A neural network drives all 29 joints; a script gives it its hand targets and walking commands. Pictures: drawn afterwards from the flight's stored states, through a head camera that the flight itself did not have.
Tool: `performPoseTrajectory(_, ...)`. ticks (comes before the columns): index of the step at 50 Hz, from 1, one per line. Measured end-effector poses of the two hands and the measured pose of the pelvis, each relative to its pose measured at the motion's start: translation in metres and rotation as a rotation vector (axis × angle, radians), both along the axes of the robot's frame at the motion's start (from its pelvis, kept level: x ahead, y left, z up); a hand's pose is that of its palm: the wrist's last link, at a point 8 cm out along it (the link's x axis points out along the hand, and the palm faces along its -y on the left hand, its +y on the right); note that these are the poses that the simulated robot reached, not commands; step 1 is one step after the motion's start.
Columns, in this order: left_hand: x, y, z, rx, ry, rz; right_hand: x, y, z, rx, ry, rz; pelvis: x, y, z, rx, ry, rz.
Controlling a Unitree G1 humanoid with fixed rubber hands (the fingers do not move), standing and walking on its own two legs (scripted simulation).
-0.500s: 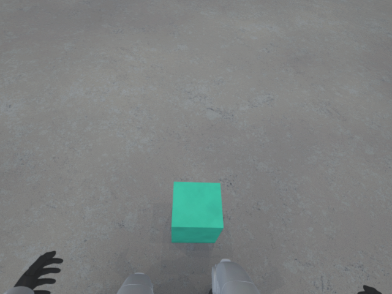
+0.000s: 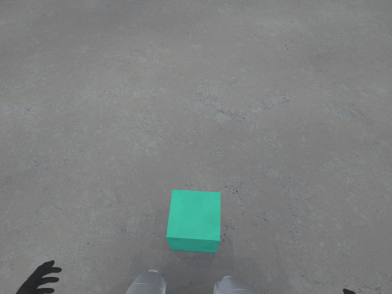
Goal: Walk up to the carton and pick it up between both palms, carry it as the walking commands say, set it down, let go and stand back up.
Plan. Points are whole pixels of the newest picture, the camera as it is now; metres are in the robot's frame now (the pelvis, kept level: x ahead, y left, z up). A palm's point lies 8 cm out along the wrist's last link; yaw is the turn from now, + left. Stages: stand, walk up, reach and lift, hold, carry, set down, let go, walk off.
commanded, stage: walk up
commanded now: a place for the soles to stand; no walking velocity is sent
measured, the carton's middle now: (194, 222) +0.42 +0.03 -0.62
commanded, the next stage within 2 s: reach and lift in 1.26 s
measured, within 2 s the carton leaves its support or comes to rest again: neither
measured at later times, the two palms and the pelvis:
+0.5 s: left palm out of the picture +0.09 +0.36 -0.08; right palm out of the picture +0.09 -0.31 -0.08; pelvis +0.00 +0.02 +0.00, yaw +0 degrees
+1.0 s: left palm out of the picture +0.08 +0.37 -0.08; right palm out of the picture +0.08 -0.29 -0.09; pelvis +0.00 +0.03 +0.00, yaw +0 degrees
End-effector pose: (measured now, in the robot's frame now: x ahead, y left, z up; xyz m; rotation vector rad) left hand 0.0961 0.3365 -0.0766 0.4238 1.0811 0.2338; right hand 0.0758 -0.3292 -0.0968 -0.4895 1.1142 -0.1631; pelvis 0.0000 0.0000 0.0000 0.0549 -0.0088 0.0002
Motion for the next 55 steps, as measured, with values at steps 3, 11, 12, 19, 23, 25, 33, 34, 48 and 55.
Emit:
performPoseTrajectory(3,0.001,0.001,0.004,0.009,0.000,0.007,0.003,-0.001,0.002,0.001,0.009,-0.006,0.004,-0.001,0.003,0.001,-0.005,0.000)
performPoseTrajectory(11,0.007,0.014,-0.001,0.004,-0.015,0.014,0.013,0.011,0.006,-0.008,-0.023,0.007,0.008,0.012,0.001,-0.021,-0.005,0.007)
performPoseTrajectory(12,0.006,0.014,-0.001,0.002,-0.017,0.015,0.013,0.012,0.007,-0.008,-0.029,0.007,0.008,0.013,0.001,-0.022,-0.005,0.007)
performPoseTrajectory(19,0.001,0.017,-0.001,-0.005,-0.020,0.028,0.012,0.013,0.011,-0.013,-0.034,-0.001,0.006,0.015,0.003,-0.025,-0.008,0.007)
performPoseTrajectory(23,0.000,0.022,-0.004,-0.011,-0.021,0.030,0.014,0.021,0.013,-0.005,-0.056,0.010,0.005,0.021,0.002,-0.032,-0.009,0.007)
performPoseTrajectory(25,-0.002,0.022,-0.005,-0.015,-0.021,0.031,0.013,0.022,0.014,-0.005,-0.060,0.009,0.004,0.021,0.002,-0.032,-0.011,0.007)
performPoseTrajectory(33,-0.008,0.024,-0.007,-0.020,-0.020,0.041,0.011,0.027,0.015,-0.002,-0.075,0.003,0.000,0.023,0.002,-0.034,-0.017,0.008)
performPoseTrajectory(34,-0.009,0.025,-0.007,-0.021,-0.022,0.041,0.010,0.028,0.015,-0.001,-0.078,0.003,0.000,0.024,0.002,-0.034,-0.018,0.008)
performPoseTrajectory(48,-0.014,0.030,-0.004,-0.010,-0.030,0.047,0.008,0.039,0.008,0.047,-0.061,-0.005,-0.002,0.026,0.003,-0.038,-0.020,0.008)
performPoseTrajectory(55,-0.014,0.033,-0.002,-0.004,-0.033,0.049,0.006,0.046,0.006,0.058,-0.059,-0.011,-0.002,0.029,0.003,-0.042,-0.021,0.008)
